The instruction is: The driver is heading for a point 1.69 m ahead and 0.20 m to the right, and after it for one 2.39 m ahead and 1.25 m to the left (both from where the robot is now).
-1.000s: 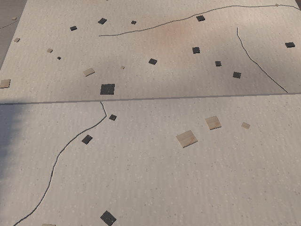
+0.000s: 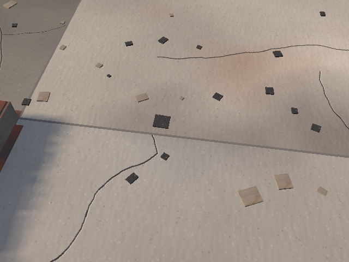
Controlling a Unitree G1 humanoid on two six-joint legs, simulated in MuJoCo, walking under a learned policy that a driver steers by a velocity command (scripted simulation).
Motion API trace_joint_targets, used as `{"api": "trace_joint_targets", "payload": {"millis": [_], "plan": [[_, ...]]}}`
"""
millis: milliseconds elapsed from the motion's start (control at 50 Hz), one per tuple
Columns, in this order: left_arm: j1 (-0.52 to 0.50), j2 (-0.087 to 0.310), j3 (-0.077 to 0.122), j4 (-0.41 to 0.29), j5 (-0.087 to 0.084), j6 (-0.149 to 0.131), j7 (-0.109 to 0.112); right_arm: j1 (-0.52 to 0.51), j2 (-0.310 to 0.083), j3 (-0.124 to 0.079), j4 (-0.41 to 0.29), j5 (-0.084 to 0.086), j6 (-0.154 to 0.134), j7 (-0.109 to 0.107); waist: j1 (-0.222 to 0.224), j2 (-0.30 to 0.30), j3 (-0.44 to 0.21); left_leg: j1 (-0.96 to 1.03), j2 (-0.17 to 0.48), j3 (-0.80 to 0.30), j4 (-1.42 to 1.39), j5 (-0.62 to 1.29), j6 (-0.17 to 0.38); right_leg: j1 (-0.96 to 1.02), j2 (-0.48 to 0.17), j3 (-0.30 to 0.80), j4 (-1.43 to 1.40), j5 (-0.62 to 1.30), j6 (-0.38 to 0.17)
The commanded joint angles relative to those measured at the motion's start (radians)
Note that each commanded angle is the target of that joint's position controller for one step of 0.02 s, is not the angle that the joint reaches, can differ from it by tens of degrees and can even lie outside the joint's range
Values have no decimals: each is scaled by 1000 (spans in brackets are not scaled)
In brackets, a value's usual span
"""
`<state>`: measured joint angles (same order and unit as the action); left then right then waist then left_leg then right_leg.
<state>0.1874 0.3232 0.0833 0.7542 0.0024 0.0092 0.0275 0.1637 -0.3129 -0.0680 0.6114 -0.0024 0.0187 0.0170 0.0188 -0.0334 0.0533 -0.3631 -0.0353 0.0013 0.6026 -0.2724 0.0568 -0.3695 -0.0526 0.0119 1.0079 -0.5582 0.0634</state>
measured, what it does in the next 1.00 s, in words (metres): steps on the spot, turning right: right foot, then right foot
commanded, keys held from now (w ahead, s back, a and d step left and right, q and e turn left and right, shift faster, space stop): q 0.10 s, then no key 0.06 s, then e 0.84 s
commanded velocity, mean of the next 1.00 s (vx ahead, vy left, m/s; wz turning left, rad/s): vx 0.01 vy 0.00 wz -0.18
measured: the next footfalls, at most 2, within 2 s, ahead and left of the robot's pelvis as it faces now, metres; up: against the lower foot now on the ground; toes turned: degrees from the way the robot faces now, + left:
right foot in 0.34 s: +0.09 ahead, -0.14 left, +0.00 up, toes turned +6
right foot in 0.86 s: +0.06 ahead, -0.17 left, +0.00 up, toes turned -13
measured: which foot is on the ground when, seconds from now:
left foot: down 0.00-0.86, up 0.88-1.00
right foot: up 0.00-0.32, down 0.34-0.58, up 0.60-0.84, down 0.86-1.00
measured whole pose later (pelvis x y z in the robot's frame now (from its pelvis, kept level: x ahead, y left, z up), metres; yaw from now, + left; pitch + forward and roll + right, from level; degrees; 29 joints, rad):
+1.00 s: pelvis +0.02 -0.07 +0.01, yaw -15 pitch +2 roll +2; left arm 0.17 0.30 0.06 0.61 0.00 0.02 -0.01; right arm 0.14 -0.33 -0.09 0.69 -0.01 0.02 -0.04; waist 0.00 0.04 0.07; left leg -0.50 0.02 -0.02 1.12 -0.49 -0.07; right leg -0.32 0.04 0.03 0.53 -0.25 -0.05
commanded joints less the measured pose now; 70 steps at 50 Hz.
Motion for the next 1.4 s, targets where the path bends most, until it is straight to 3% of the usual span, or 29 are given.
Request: {"api": "trace_joint_targets", "payload": {"millis": [20,80,180,300,340,380,400,460,520,560,600,620,640,680,740,820,840,860,880,900,920,940,980,1160,1220,1300,1340,1380,1400], "plan": [[-60,112,25,-92,0,-15,13,51,-173,-48,-58,9,-32,-11,-46,106,-133,305,293,-398,-257,399,203,-302,-1,76,191,44,-10],[-26,99,25,-79,5,-9,14,-7,-161,-38,-75,4,-19,-29,-6,143,-133,206,225,-336,-278,402,177,-198,25,67,114,173,7],[-30,61,7,-66,2,-4,9,-8,-137,-28,-66,1,-12,-45,-19,149,-153,202,211,-311,-272,314,176,-132,27,62,-102,237,34],[-40,38,-12,-59,-4,-12,-12,-26,-66,13,-9,-25,-19,-20,-34,160,-99,82,199,-277,-279,104,155,116,7,24,-391,289,2],[-40,55,-14,-65,6,-19,-15,-4,-65,18,18,-21,-27,-16,-15,116,-69,69,162,-256,-251,62,96,195,10,31,-574,450,-30],[-60,179,10,-88,1,-20,-8,75,-100,5,24,-36,-39,-20,-89,-38,-80,71,56,-168,-168,3,18,199,-79,153,-526,706,-97],[-54,170,17,-79,-14,-18,-12,38,-93,4,19,-35,-38,-30,-66,-102,-83,118,6,-79,-121,5,-19,121,-76,189,-560,582,-137],[-62,118,4,-95,-10,-21,-14,-1,-72,-4,5,-19,-15,-51,-52,-143,-77,152,-1,-32,-47,26,-31,56,-98,286,-601,516,-162],[-52,122,10,-116,-17,-16,-7,20,-61,-17,-3,-16,-7,-48,-45,-94,-98,173,23,-38,-64,51,-7,31,-66,289,-544,496,-153],[-54,105,9,-139,-22,-7,-3,36,-79,-30,-4,-14,-7,-42,-37,16,-101,208,96,-106,-142,99,36,-34,4,215,-434,443,-109],[-26,81,5,-153,-15,4,-6,46,-122,-44,-3,-16,-10,-41,-24,190,-97,259,316,-300,-244,281,168,-140,77,77,-232,227,-47],[-33,97,13,-159,-11,8,-11,37,-109,-40,-15,-17,-17,-46,-35,218,-105,270,419,-374,-258,419,244,-191,52,57,-42,-10,-28],[-45,117,25,-165,-17,14,-15,39,-103,-35,-20,-18,-24,-50,-41,152,-97,273,457,-383,-259,521,281,-235,33,74,108,-70,-16],[-48,78,17,-166,-27,28,-20,-14,-122,-42,-19,-4,-30,-53,-19,96,-68,278,394,-249,-252,509,222,-261,-13,77,72,6,-3],[-72,39,-2,-183,-29,31,-36,-22,-147,-53,-8,-3,-12,-54,-42,155,-94,261,307,-74,-232,557,172,-131,0,-14,-101,105,7],[-32,66,12,-194,-32,39,-57,-6,-167,-60,12,27,-2,-47,-25,187,-141,274,315,1,-144,504,122,40,53,-96,-399,265,-31],[7,77,22,-184,-27,43,-53,0,-155,-57,20,37,-6,-44,-5,173,-147,230,297,36,-81,432,81,132,79,-107,-508,355,-60],[46,126,41,-182,-23,43,-41,58,-121,-49,42,27,-15,-37,2,77,-158,119,248,105,56,286,4,276,54,-20,-595,529,-103],[85,263,71,-208,-15,38,-21,47,-50,-23,0,-36,-19,-33,-13,-238,-164,-206,121,165,387,-301,-106,468,-231,385,-602,983,-233],[87,261,59,-224,25,13,-34,-45,-79,-27,-34,-28,-22,-40,47,-199,-230,-306,31,-15,578,-464,-134,394,-370,565,-625,1029,-436],[68,223,49,-219,28,-8,-43,-76,-115,-38,-32,-2,-17,-46,51,-94,-197,-321,54,-71,645,-404,-130,365,-319,485,-645,933,-428],[23,193,40,-209,11,-19,-39,-73,-119,-41,-24,4,-13,-52,18,-74,-145,-329,70,-80,625,-310,-121,326,-254,404,-645,842,-368],[-48,155,26,-213,-17,-13,-24,-47,-128,-49,1,-11,-7,-67,-20,-55,-121,-290,80,-90,563,-182,-130,270,-179,336,-647,772,-301],[-57,55,-21,-172,20,-7,-5,-32,-36,-8,48,5,-2,-42,-1,-110,-146,-8,99,-51,185,-52,-153,184,-116,221,-675,569,-280],[-41,74,-23,-138,29,-10,-19,-29,-60,-8,49,14,-6,-35,14,-111,-104,78,83,-22,61,-63,-130,134,-126,246,-710,311,-284],[-25,121,-11,-116,3,-16,-17,26,-67,-2,68,20,-30,-33,-5,-82,-18,125,36,32,-74,-102,-43,70,-115,293,-719,-148,-239],[-63,68,-22,-145,5,-38,-14,97,-102,-9,89,25,-52,-32,-18,21,2,150,112,-110,-121,-172,58,-9,-47,202,-575,-81,-193],[-155,41,-21,-194,-12,-77,-17,220,-165,-35,124,28,-75,-20,-65,272,38,229,297,-534,-368,-395,213,-201,129,-51,-238,59,-93],[-202,59,-13,-212,-28,-96,-21,256,-160,-33,130,12,-83,-18,-96,296,73,304,367,-681,-427,-323,263,-342,123,10,-137,-39,-89]]}}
